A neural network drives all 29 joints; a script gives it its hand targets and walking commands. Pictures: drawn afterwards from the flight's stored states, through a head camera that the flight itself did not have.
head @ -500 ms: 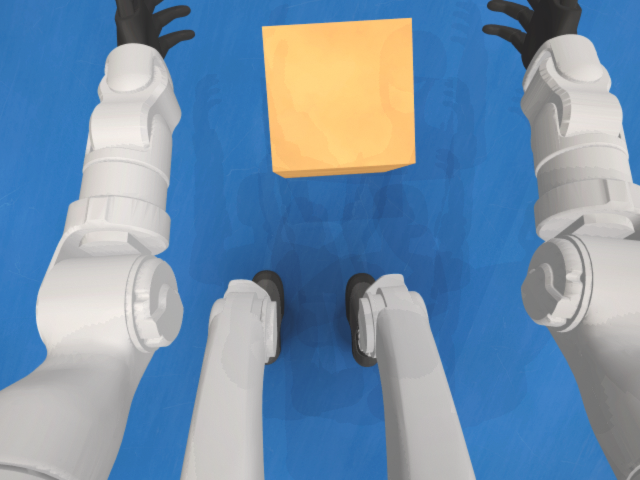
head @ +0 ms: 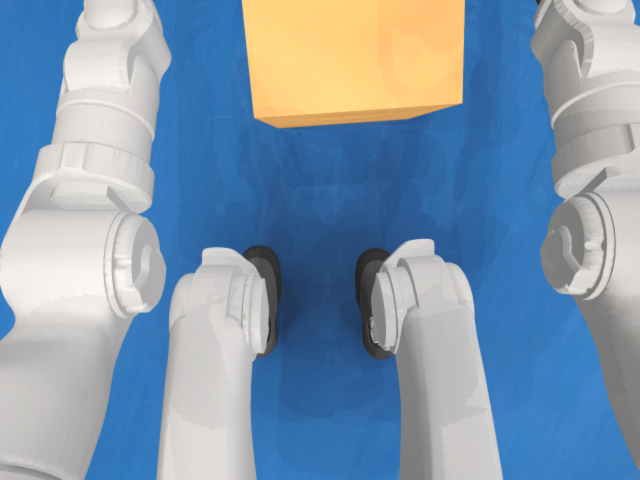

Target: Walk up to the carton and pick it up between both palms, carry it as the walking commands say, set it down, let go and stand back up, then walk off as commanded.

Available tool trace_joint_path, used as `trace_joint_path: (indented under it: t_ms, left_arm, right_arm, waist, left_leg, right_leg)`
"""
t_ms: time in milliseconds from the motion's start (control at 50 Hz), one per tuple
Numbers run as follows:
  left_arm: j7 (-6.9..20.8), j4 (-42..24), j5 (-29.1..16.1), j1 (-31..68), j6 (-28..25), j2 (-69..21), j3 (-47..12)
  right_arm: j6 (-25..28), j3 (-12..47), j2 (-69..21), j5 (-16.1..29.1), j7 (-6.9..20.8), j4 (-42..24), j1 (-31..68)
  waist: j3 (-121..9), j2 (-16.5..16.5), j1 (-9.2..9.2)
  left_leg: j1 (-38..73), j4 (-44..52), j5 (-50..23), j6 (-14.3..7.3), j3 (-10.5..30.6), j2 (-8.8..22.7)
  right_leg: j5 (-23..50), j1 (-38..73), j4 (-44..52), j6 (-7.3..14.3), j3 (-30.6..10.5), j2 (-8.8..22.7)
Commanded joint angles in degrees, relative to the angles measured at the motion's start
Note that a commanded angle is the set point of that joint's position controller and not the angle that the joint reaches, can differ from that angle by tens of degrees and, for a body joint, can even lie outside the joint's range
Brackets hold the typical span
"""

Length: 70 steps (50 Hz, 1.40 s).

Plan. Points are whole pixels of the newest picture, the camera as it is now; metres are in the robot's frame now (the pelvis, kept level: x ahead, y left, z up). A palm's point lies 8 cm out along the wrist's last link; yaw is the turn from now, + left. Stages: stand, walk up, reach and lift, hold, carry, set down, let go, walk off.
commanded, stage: reach and lift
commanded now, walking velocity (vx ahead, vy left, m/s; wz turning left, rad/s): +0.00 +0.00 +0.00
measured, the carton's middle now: (344, 35) +0.55 -0.05 -0.30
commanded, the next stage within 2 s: none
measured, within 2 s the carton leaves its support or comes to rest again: leaves its support in 1.90 s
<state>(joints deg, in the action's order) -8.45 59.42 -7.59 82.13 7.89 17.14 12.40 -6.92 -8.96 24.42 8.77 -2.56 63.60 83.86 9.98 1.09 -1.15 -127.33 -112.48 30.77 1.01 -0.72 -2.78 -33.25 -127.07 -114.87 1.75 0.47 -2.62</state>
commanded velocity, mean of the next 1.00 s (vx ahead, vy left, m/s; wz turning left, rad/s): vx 0.00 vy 0.00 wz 0.00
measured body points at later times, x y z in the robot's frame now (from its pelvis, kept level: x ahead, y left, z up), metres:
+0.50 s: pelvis -0.01 +0.00 -0.07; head +0.37 -0.03 +0.16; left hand +0.57 +0.15 -0.24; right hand +0.56 -0.23 -0.24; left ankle +0.11 +0.11 -0.39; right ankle +0.09 -0.10 -0.39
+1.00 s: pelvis -0.01 +0.00 -0.06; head +0.37 -0.02 +0.16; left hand +0.57 +0.12 -0.24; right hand +0.56 -0.20 -0.24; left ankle +0.11 +0.12 -0.39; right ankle +0.09 -0.10 -0.39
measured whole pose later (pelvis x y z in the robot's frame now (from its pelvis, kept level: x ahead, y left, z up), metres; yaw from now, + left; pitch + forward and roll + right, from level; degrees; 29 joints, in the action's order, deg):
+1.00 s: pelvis -0.01 +0.00 -0.06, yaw -1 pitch +33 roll +2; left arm -9.3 66.8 -11.5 92.0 4.6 16.7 6.7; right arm -4.2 -2.8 24.3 11.7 -3.6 72.2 95.0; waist 28.1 1.4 -1.2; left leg -127.5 -126.5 32.5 0.7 -1.6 -2.6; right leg -34.9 -127.2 -128.8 2.2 1.3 -1.2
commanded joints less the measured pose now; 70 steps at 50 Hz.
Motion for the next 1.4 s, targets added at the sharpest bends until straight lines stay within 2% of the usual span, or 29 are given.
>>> trace_joint_path:
  t_ms: [0, 200, 260, 300, 400, 520, 620, 960, 1100, 1200, 1240, 1300, 1380]
  left_arm:
    - [-0.1, -4.2, -0.9, 15.8, -1.9, 6.9, -0.6]
    - [0.2, 0.9, -3.7, 19.4, -3.9, 8.5, -3.0]
    - [0.0, -0.4, -4.2, 21.8, -4.2, 9.6, -3.7]
    - [-0.3, -1.7, -4.5, 24.0, -4.1, 10.1, -4.0]
    - [-0.5, -1.6, -5.6, 22.6, -4.0, 10.1, -4.9]
    - [-0.1, 1.3, -5.2, 19.8, -3.8, 9.0, -4.4]
    - [0.0, 1.4, -5.1, 21.4, -3.9, 8.5, -4.3]
    - [-1.0, 2.0, -3.5, 25.0, -4.4, 4.4, -5.2]
    - [-0.9, 1.1, -1.2, 25.3, -4.8, 0.6, -4.2]
    - [2.9, -0.1, -0.2, 29.1, -4.0, -14.6, -6.6]
    - [5.8, -1.0, 0.6, 31.3, -3.2, -24.3, -8.0]
    - [11.4, -2.7, 1.7, 36.3, -1.2, -41.9, -10.4]
    - [15.3, -4.3, 3.1, 36.4, 1.6, -50.9, -10.1]
  right_arm:
    - [1.8, 0.4, 8.0, 0.9, -0.6, -4.3, 16.3]
    - [3.6, 3.5, 8.4, 3.2, -0.6, 0.3, 20.4]
    - [3.9, 3.3, 10.0, 3.8, -0.8, -1.6, 22.9]
    - [3.9, 3.7, 10.8, 4.7, -1.1, -3.0, 24.9]
    - [3.6, 4.2, 10.9, 4.6, -1.4, -0.7, 22.7]
    - [3.4, 4.5, 9.6, 4.4, -0.4, 1.5, 21.1]
    - [3.3, 4.9, 9.1, 4.4, 0.1, 1.6, 23.2]
    - [3.8, 5.7, 5.3, 2.5, -1.1, 3.3, 27.0]
    - [3.7, 8.0, -1.2, 2.7, -0.3, 1.7, 28.6]
    - [2.6, 10.9, -17.1, 1.9, 3.1, 0.1, 32.7]
    - [1.7, 11.9, -27.1, 1.2, 5.7, -0.2, 34.3]
    - [-0.2, 13.3, -45.4, -0.2, 10.9, -1.0, 35.9]
    - [-2.6, 12.7, -54.0, -0.7, 15.0, -3.5, 34.8]
  waist:
    - [-67.9, -2.3, -1.0]
    - [-60.1, -2.6, -0.57]
    - [-60.9, -2.0, -1.2]
    - [-61.8, -1.3, -0.79]
    - [-61.1, -1.8, -1.58]
    - [-55.6, -1.6, -0.87]
    - [-53.9, -1.7, -0.62]
    - [-54.4, -1.4, -0.76]
    - [-53.4, -2.3, 1.7]
    - [-51.0, -2.4, 1.67]
    - [-49.1, -2.4, 1.53]
    - [-44.6, -1.5, 0.89]
    - [-42.3, -0.4, 0.74]
  left_leg:
    - [34.7, 1.8, -18.6, 0.7, -1.3, -0.7]
    - [31.6, -5.7, -17.8, 0.5, -0.6, 0.1]
    - [33.9, -7.1, -18.2, 0.3, -0.4, 0.3]
    - [34.0, -7.9, -18.6, 0.5, -0.7, 0.3]
    - [34.4, -9.1, -19.8, 0.5, -0.7, 0.1]
    - [32.5, -8.8, -18.6, 0.5, -0.6, 0.2]
    - [31.8, -8.4, -16.9, 0.4, -0.6, 0.2]
    - [34.2, -8.1, -16.6, 0.7, -0.4, -1.4]
    - [34.4, -8.0, -17.0, 0.3, -0.8, -1.9]
    - [33.1, -8.1, -16.5, -0.1, -1.2, -2.7]
    - [32.3, -8.4, -16.1, -0.3, -1.3, -3.1]
    - [30.2, -9.1, -14.2, -0.7, -1.7, -4.2]
    - [29.1, -9.7, -12.6, -1.5, -2.0, -4.6]
  right_leg:
    - [22.7, 36.0, 7.3, -2.2, -2.1, 1.4]
    - [20.6, 32.1, 0.0, -2.2, -3.2, 2.3]
    - [20.1, 32.1, -1.1, -2.2, -2.9, 2.5]
    - [20.7, 34.2, -2.1, -1.9, -3.0, 2.5]
    - [23.4, 36.5, -3.6, -1.9, -3.0, 2.5]
    - [21.1, 32.4, -3.5, -1.9, -3.1, 2.5]
    - [19.0, 31.2, -3.1, -1.8, -3.1, 2.5]
    - [19.3, 33.7, -2.6, -1.8, -2.8, 1.2]
    - [20.1, 34.5, -2.7, -2.1, -3.1, 0.2]
    - [20.0, 34.3, -2.9, -2.0, -3.0, -0.9]
    - [19.4, 33.2, -3.1, -1.8, -2.8, -1.5]
    - [17.5, 31.0, -3.7, -1.1, -2.4, -2.4]
    - [15.8, 28.3, -4.4, -0.6, -1.7, -2.8]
